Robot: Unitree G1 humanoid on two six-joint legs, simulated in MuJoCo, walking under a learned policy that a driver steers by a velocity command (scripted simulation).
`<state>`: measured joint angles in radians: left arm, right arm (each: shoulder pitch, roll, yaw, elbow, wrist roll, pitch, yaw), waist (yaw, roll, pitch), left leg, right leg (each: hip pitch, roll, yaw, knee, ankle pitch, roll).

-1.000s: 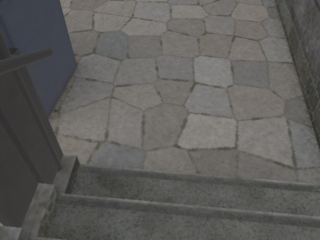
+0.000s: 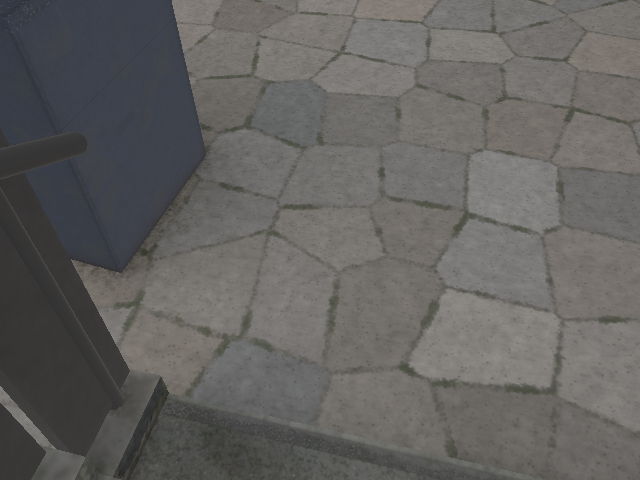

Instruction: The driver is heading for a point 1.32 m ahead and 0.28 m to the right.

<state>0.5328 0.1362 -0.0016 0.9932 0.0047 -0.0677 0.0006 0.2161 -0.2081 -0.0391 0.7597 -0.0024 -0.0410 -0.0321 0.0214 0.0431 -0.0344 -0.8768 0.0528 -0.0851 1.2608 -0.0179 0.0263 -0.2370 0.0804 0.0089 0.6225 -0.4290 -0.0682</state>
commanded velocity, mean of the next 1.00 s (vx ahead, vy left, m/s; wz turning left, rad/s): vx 0.40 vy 0.00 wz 0.00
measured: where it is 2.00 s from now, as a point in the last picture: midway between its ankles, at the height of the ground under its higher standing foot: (352, 420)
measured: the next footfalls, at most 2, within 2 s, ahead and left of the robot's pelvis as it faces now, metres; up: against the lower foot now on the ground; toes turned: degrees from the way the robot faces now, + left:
left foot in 0.30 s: +0.34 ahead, +0.11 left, -0.17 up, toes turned -3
right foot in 0.82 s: +0.60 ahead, -0.13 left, -0.34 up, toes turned +2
